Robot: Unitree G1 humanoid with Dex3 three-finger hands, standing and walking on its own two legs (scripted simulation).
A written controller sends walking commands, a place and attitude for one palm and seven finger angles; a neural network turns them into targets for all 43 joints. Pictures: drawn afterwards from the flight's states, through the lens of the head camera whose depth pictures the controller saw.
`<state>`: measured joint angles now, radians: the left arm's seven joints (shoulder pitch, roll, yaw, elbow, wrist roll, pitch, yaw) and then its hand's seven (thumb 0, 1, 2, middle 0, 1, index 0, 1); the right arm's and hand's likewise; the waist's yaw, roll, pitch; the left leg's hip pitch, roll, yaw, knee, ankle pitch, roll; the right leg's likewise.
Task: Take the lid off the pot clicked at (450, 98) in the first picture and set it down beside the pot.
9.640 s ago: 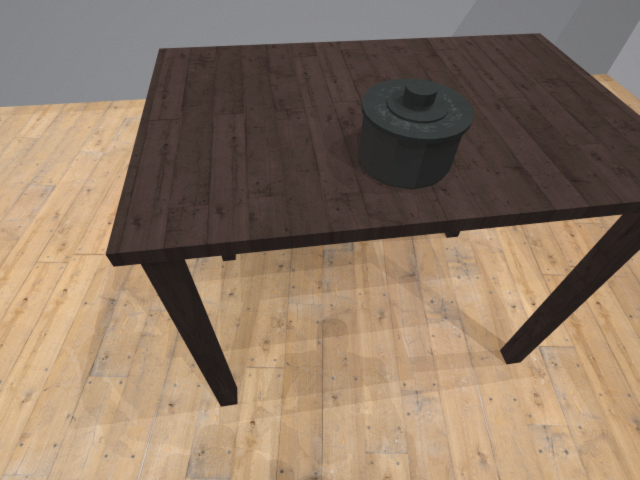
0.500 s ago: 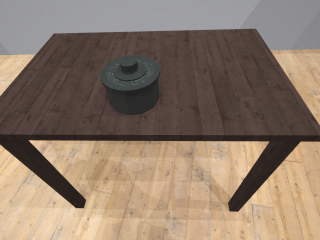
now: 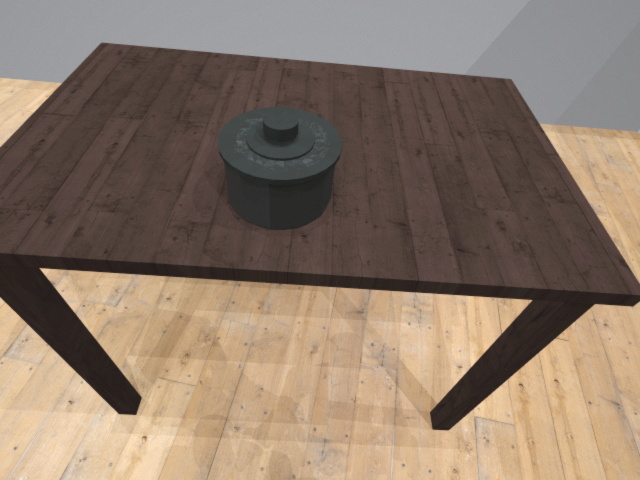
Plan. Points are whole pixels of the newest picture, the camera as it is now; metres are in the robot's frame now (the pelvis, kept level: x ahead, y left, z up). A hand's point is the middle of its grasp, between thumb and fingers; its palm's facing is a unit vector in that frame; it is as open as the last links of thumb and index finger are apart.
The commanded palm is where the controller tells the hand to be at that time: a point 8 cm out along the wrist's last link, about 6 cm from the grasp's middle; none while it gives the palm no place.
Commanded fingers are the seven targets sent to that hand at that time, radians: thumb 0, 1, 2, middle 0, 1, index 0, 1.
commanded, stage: look again from close up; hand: left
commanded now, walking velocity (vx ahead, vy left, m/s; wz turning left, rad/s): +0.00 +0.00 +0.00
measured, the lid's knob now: (280, 125) +0.53 +0.10 +0.16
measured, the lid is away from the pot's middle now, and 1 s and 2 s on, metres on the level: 0.00 0.00 0.00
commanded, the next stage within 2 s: lift the closed hand beside the body in 0.42 s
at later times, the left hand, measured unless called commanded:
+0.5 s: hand out of the picture -0.01 +0.19 -0.18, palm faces +0.02 -0.98 -0.18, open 7.4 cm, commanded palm none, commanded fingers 0.00 0.90 0.90 -0.20 -0.30 -0.20 -0.30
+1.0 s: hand out of the picture +0.11 +0.22 +0.01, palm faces +0.28 -0.91 -0.31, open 3.8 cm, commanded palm +0.07 +0.26 +0.05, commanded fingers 0.00 0.90 0.90 -1.30 -1.50 -1.30 -1.50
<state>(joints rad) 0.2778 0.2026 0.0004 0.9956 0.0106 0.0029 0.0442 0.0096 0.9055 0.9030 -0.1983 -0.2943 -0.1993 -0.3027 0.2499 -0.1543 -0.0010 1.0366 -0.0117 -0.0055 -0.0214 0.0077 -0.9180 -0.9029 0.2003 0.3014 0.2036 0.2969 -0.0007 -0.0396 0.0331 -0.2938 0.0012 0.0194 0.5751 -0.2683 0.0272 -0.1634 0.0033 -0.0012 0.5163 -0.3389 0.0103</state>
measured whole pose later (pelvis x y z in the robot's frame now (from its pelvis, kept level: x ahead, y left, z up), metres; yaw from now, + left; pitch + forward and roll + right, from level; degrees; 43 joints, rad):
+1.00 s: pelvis -0.02 -0.01 +0.01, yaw +2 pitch -2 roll -1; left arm 0.62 0.24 0.10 -0.11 -0.03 -0.04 0.08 0.02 0.90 0.90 -0.88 -1.04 -0.88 -1.05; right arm 0.16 -0.23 0.00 0.52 0.01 -0.14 -0.06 0.01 -0.91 -0.90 0.20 0.30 0.20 0.30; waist 0.06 0.03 0.00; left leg -0.26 0.00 -0.01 0.50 -0.20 0.02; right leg -0.13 0.00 -0.03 0.45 -0.29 0.00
